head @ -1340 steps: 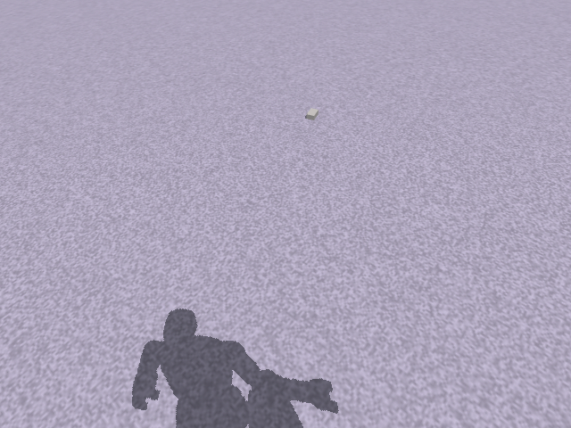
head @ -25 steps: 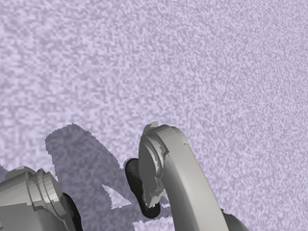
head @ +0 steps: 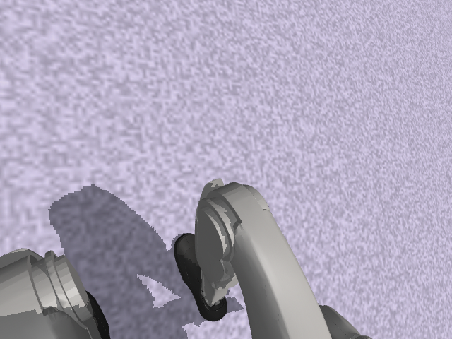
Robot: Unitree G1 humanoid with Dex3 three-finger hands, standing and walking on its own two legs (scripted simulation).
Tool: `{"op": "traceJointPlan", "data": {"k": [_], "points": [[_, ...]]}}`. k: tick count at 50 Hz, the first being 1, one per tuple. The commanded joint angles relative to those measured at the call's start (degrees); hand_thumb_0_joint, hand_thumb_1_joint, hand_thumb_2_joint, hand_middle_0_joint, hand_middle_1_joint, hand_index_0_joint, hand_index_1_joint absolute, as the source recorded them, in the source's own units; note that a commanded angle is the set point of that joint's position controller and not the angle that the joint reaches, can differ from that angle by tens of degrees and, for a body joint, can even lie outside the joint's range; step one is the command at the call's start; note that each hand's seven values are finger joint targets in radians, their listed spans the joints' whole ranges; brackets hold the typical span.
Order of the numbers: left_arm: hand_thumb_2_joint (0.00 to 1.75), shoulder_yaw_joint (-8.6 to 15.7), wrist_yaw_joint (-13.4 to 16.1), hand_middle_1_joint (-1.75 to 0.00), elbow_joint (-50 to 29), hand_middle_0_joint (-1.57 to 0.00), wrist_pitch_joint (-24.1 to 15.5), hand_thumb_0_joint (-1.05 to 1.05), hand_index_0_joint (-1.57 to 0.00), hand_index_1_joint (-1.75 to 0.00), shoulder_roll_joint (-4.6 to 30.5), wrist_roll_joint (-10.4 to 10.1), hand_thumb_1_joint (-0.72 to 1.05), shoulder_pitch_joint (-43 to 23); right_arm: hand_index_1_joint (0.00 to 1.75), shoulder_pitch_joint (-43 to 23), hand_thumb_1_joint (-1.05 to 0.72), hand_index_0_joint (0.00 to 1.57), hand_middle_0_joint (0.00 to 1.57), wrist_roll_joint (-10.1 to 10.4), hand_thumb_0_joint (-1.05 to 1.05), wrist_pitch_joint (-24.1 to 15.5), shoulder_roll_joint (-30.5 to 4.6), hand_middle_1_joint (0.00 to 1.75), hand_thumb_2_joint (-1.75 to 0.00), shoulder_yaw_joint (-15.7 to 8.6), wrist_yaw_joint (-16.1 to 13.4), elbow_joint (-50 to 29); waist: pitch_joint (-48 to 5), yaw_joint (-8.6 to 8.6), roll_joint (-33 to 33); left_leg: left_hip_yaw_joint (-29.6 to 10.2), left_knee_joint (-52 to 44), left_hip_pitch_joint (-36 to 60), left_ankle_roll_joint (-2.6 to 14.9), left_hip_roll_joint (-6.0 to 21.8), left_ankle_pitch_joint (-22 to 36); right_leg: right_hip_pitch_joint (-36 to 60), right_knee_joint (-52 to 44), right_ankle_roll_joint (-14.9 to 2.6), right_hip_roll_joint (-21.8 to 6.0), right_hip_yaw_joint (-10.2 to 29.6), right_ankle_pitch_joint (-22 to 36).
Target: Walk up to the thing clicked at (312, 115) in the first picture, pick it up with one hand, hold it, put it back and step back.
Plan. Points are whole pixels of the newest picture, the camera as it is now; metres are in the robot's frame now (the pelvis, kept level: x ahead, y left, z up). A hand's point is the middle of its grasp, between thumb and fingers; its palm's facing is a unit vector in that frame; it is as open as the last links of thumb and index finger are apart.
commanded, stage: rest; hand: left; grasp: from above
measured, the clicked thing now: out of the picture +0.48 +0.32 -0.28
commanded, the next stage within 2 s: open in 0.32 s
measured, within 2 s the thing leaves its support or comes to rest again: neither
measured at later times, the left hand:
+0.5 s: hand out of the picture +0.47 +0.31 -0.24, palm faces -0.45 -0.12 -0.88, open 7.2 cm
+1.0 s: hand out of the picture +0.47 +0.31 -0.24, palm faces -0.44 -0.11 -0.89, open 12.3 cm
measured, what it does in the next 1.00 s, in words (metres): stands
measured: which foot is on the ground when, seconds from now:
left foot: down 0.00-1.00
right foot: down 0.00-1.00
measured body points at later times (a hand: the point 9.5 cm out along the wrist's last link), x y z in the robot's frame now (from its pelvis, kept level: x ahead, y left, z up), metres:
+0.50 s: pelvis +0.00 +0.00 +0.00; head +0.28 +0.12 +0.33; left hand +0.49 +0.31 -0.19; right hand +0.04 -0.25 -0.05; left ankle +0.06 +0.12 -0.27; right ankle +0.11 -0.11 -0.27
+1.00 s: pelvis +0.00 +0.00 +0.00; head +0.28 +0.13 +0.33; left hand +0.49 +0.31 -0.19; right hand +0.04 -0.24 -0.05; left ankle +0.06 +0.12 -0.27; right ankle +0.11 -0.11 -0.27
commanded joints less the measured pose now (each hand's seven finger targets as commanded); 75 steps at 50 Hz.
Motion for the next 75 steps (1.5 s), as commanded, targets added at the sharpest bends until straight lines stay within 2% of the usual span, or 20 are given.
{"op": "traceJointPlan", "data": {"k": [1,5,6,9,10,12,13,14,21,24,28,36,45,50,52,57,59,61,70,75], "points": [[0.34,0.7,3.2,-0.35,-7.3,-1.07,0.3,0.0,-1.13,-0.29,13.2,-0.8,0.75,-16.4,0.3,11.0,-0.9,0.2,0.2,0.0,0.0,-0.7,-19.0,0.3,-0.9,-5.7,-0.4,0.7,-36.7,-2.66,32.5,4.4,-14.6,30.7,-0.99,0.5,14.3,19.5,-10.8,-2.56,3.2,-3.8,16.6],[0.3,-0.8,3.5,-0.36,-5.4,-1.05,1.0,0.0,-1.12,-0.29,11.2,-1.7,0.74,-16.1,0.3,10.3,-0.9,0.2,0.2,-0.1,0.0,-1.5,-19.5,0.3,-0.9,-5.5,0.0,-0.1,-35.2,-3.29,31.1,4.2,-14.5,29.5,-0.73,0.6,12.3,19.3,-11.5,-2.46,3.4,-3.8,15.2],[0.3,1.3,3.9,-0.36,-6.7,-1.05,0.9,0.0,-1.12,-0.29,14.6,-2.0,0.73,-16.8,0.3,10.6,-0.91,0.2,0.2,0.1,0.0,-1.4,-19.7,0.3,-0.9,-5.3,-0.1,0.7,-36.5,-2.44,31.9,4.0,-15.0,29.5,-0.88,0.6,13.0,20.0,-11.6,-2.5,3.3,-4.0,15.5],[0.32,-1.4,3.2,-0.35,-4.3,-1.06,1.4,0.0,-1.12,-0.29,11.1,-2.4,0.73,-15.8,0.3,10.5,-0.9,0.2,0.2,0.1,0.0,-1.8,-19.8,0.3,-0.9,-5.0,0.2,-0.4,-34.7,-3.7,29.7,4.3,-13.9,27.6,-0.36,0.6,12.4,20.4,-11.7,-2.29,3.4,-3.7,15.5],[0.32,0.8,3.4,-0.34,-4.1,-1.06,1.3,0.0,-1.11,-0.28,13.9,-3.1,0.72,-15.5,0.3,10.7,-0.9,0.2,0.2,0.1,0.0,-1.8,-19.5,0.3,-0.9,-4.5,0.2,0.2,-35.3,-3.3,28.2,4.2,-13.8,26.5,-0.19,0.7,12.0,21.3,-12.4,-2.08,3.5,-3.9,15.2],[0.29,0.8,3.2,-0.33,-6.5,-1.05,1.2,0.0,-1.11,-0.27,14.8,-3.3,0.72,-16.4,0.3,11.4,-0.9,0.2,0.2,0.3,0.0,-1.6,-20.1,0.3,-0.9,-4.9,0.0,-0.1,-37.1,-2.72,29.5,4.3,-14.1,27.6,-0.27,0.7,13.7,23.4,-12.5,-2.12,3.7,-3.4,16.4],[0.33,-1.6,2.9,-0.34,-5.7,-1.05,1.4,0.0,-1.1,-0.29,12.0,-3.2,0.7,-16.4,0.3,10.3,-0.91,0.2,0.2,0.5,0.0,-1.9,-19.6,0.3,-0.9,-4.7,0.0,-0.6,-37.0,-2.83,29.4,4.1,-13.9,28.5,-0.38,0.8,13.8,22.5,-12.1,-2.28,3.7,-3.3,16.6],[0.31,1.3,3.3,-0.34,-6.1,-1.06,1.2,0.0,-1.11,-0.29,15.4,-3.6,0.72,-16.5,0.3,11.3,-0.91,0.2,0.2,0.2,0.0,-1.8,-19.8,0.3,-0.9,-4.2,0.1,0.5,-37.5,-3.11,30.3,3.9,-14.0,29.2,-0.53,0.8,14.6,23.0,-12.0,-2.18,3.5,-4.0,17.1],[0.33,-0.8,2.1,-0.32,-4.0,-1.06,0.7,0.0,-1.1,-0.28,13.4,-4.0,0.71,-14.9,0.3,10.1,-0.9,0.2,0.2,0.4,0.0,-1.6,-19.9,0.3,-0.9,-3.5,0.1,-0.4,-33.4,-3.75,29.0,3.1,-14.5,27.6,-0.69,1.0,12.8,21.2,-11.9,-2.28,3.6,-4.4,15.5],[0.4,-0.3,2.1,-0.39,-6.3,-0.82,0.4,0.0,-0.86,-0.35,15.5,-3.8,0.47,-16.1,0.3,10.1,-0.9,0.2,0.2,0.5,0.0,-1.5,-20.0,0.3,-0.9,-3.4,-0.2,-0.5,-35.9,-2.83,31.2,3.7,-14.5,28.5,-0.68,0.9,12.6,23.0,-12.5,-2.42,3.8,-3.8,15.4],[0.45,-1.1,2.2,-0.38,-5.5,-0.67,0.2,0.0,-0.67,-0.37,14.4,-3.5,0.15,-15.3,0.3,10.0,-0.89,0.2,0.2,0.4,0.0,-1.5,-20.1,0.3,-0.9,-3.0,0.0,-0.7,-34.1,-3.65,29.8,3.3,-14.5,28.1,-0.69,1.0,12.6,21.7,-12.2,-2.29,3.8,-4.4,15.5],[0.66,-0.9,3.3,-0.52,-5.6,-0.49,0.1,0.0,-0.47,-0.54,14.8,-3.1,-0.13,-15.8,0.3,9.7,-0.9,0.2,0.2,0.3,0.0,-1.8,-20.4,0.3,-0.9,-3.0,0.0,-0.5,-34.7,-3.5,32.1,2.5,-15.3,30.6,-1.32,1.4,14.1,21.1,-11.6,-2.42,3.9,-4.7,16.6],[0.81,-1.4,2.9,-0.63,-5.6,-0.36,1.1,0.0,-0.32,-0.67,13.8,-3.2,-0.3,-15.9,0.3,9.9,-0.9,0.2,0.2,0.2,0.0,-2.3,-20.3,0.3,-0.9,-2.7,0.4,-0.6,-33.0,-4.49,32.0,2.6,-15.0,29.3,-1.18,1.4,12.6,20.1,-11.8,-2.26,3.6,-4.7,15.6],[0.88,-0.9,2.7,-0.74,-7.1,-0.26,1.3,0.0,-0.23,-0.77,14.9,-3.6,-0.39,-17.1,0.3,10.0,-0.9,0.2,0.2,0.3,0.0,-2.2,-20.4,0.3,-0.9,-2.9,0.3,-0.3,-35.1,-3.52,33.0,2.2,-15.7,30.5,-1.4,1.5,13.2,20.5,-11.7,-2.46,3.6,-4.7,15.8],[0.91,-2.2,2.1,-0.76,-4.7,-0.24,1.6,0.0,-0.2,-0.8,12.6,-4.0,-0.42,-14.9,0.3,9.7,-0.89,0.2,0.2,0.2,0.0,-2.5,-20.1,0.3,-0.9,-2.5,0.7,-0.5,-32.7,-4.47,31.6,2.0,-15.4,30.1,-1.42,1.5,13.2,19.7,-11.3,-2.32,3.5,-5.0,15.8],[0.98,-1.3,1.8,-0.82,-6.9,-0.17,1.3,0.0,-0.13,-0.87,14.9,-4.5,-0.5,-15.6,0.3,10.3,-0.89,0.2,0.2,0.5,0.0,-2.2,-20.2,0.3,-0.9,-2.4,0.6,-0.7,-33.9,-4.14,30.7,3.3,-14.5,28.4,-0.81,1.3,13.9,22.9,-12.7,-2.13,3.8,-4.0,16.9],[0.99,-0.3,2.0,-0.85,-7.6,-0.15,1.0,0.0,-0.11,-0.89,16.3,-4.2,-0.52,-16.1,0.3,10.2,-0.89,0.2,0.2,0.6,0.0,-2.1,-20.4,0.3,-0.9,-2.5,0.3,-0.9,-35.1,-2.99,31.8,2.9,-14.9,29.3,-1.15,1.3,14.1,22.1,-12.3,-2.56,3.7,-4.3,16.2],[1.01,-1.1,1.8,-0.87,-5.5,-0.13,0.9,0.0,-0.09,-0.91,14.3,-4.2,-0.54,-13.8,0.3,10.5,-0.89,0.2,0.2,0.4,0.0,-1.8,-20.2,0.3,-0.9,-2.7,0.3,-0.7,-35.0,-3.54,31.5,2.8,-15.2,30.1,-1.22,1.4,14.4,22.8,-12.2,-2.47,4.0,-4.4,16.5],[1.03,-0.1,2.2,-0.93,-7.9,-0.07,0.5,0.0,-0.04,-0.96,16.1,-3.9,-0.56,-16.3,0.3,10.8,-0.89,0.2,0.2,0.4,0.0,-1.4,-20.1,0.3,-0.9,-2.4,0.0,-1.0,-35.4,-3.39,31.6,2.8,-14.8,29.2,-0.95,1.3,14.1,22.4,-12.3,-2.43,3.8,-4.5,16.4],[1.03,-2.0,1.7,-0.94,-6.4,-0.06,0.7,0.0,-0.04,-0.97,14.1,-4.1,-0.55,-15.1,0.3,10.2,-0.89,0.2,0.2,0.5,0.0,-1.7,-20.3,0.3,-0.9,-2.8,0.1,-1.1,-34.2,-4.03,30.6,3.0,-14.6,29.5,-0.96,1.3,14.2,22.3,-12.5,-2.22,4.0,-4.3,16.7]]}}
